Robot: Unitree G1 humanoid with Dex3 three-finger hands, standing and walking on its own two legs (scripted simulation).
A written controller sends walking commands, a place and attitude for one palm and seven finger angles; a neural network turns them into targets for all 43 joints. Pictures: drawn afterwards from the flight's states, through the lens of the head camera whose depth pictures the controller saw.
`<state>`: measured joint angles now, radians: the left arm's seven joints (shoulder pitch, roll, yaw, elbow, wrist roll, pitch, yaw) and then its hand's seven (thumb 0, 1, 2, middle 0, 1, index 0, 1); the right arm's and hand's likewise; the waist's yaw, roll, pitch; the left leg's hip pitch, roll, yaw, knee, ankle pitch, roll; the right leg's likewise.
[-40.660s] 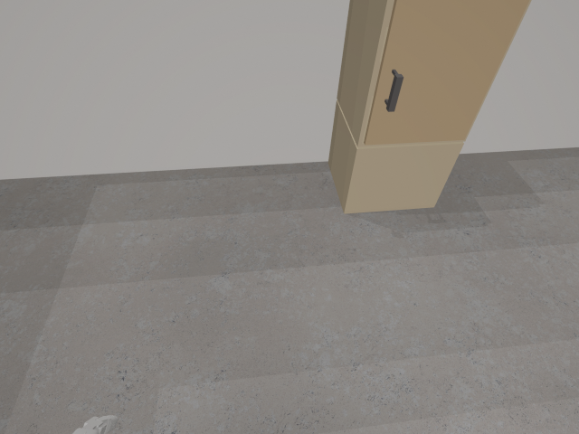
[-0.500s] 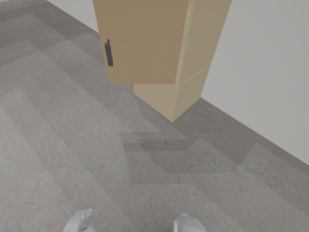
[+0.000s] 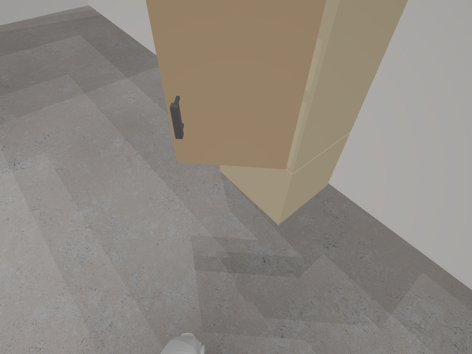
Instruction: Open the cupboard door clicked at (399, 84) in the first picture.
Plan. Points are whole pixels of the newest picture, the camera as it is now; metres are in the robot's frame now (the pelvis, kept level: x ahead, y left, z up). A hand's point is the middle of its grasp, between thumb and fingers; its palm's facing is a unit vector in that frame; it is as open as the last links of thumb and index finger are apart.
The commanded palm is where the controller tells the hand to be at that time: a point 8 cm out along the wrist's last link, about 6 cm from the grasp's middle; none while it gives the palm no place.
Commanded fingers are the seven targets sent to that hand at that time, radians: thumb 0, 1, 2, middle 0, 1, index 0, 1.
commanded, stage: take the last steps up to it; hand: left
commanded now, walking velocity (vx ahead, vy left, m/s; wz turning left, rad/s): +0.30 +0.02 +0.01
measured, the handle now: (178, 117) +0.78 +0.25 -0.10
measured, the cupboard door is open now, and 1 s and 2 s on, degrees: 45 45 45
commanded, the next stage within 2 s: come to a stop and stand still in 0.46 s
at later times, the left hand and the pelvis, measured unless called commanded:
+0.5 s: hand (154, 300) +0.24 +0.20 -0.16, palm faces -0.03 -0.97 -0.26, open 7.3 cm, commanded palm none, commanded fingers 0.00 0.90 0.90 -0.20 -0.30 -0.20 -0.30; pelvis +0.15 +0.00 +0.00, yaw -3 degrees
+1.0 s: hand (165, 307) +0.23 +0.17 -0.18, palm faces +0.07 -0.98 -0.21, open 7.3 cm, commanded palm none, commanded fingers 0.00 0.90 0.90 -0.20 -0.30 -0.20 -0.30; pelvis +0.21 -0.01 -0.01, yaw -1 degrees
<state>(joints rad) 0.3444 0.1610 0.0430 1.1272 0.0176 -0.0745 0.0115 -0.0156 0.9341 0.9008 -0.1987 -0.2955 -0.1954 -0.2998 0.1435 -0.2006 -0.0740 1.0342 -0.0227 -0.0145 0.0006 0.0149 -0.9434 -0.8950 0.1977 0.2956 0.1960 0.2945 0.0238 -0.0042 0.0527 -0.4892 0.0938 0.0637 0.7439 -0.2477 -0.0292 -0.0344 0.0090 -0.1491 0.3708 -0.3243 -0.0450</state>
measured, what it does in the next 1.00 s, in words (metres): walks ahead: left foot, then right foot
